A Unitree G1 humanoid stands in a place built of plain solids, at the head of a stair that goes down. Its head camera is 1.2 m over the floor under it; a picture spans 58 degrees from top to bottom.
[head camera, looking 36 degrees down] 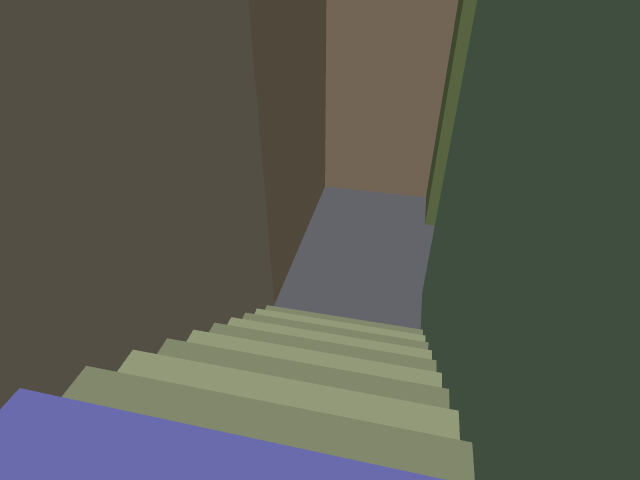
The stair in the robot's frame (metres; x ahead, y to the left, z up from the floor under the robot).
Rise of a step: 0.19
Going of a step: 0.24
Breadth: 1.45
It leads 12 degrees to the right of straight ahead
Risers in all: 10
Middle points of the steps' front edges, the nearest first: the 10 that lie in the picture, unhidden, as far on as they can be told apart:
0.69 0.25 0.00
0.93 0.20 -0.19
1.16 0.15 -0.38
1.40 0.10 -0.57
1.63 0.05 -0.76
1.86 0.00 -0.95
2.10 -0.05 -1.14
2.33 -0.10 -1.33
2.57 -0.16 -1.52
2.80 -0.21 -1.71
